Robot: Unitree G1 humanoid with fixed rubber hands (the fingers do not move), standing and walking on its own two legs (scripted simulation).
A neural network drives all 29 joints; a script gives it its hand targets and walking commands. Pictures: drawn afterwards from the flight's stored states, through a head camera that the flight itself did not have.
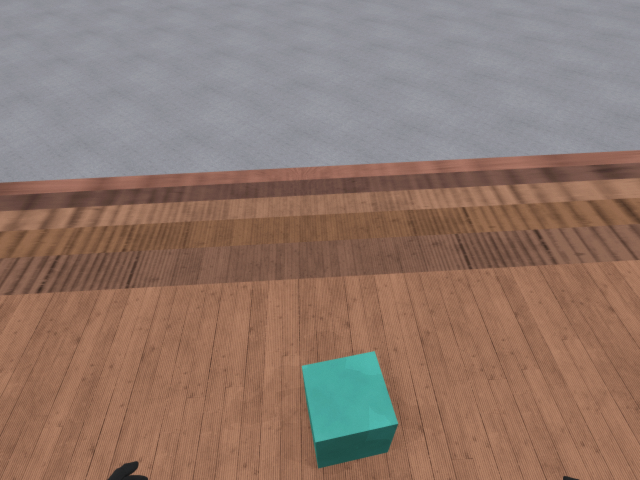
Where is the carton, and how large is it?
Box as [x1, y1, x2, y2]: [302, 351, 397, 467]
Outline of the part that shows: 374,351 302,366 306,401 318,467 386,452 388,449 397,425 397,421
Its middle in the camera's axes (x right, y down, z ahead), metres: +0.08 +0.48 +1.10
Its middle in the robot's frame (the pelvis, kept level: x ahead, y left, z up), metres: +0.45 -0.02 -0.66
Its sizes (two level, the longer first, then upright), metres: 0.210 0.200 0.250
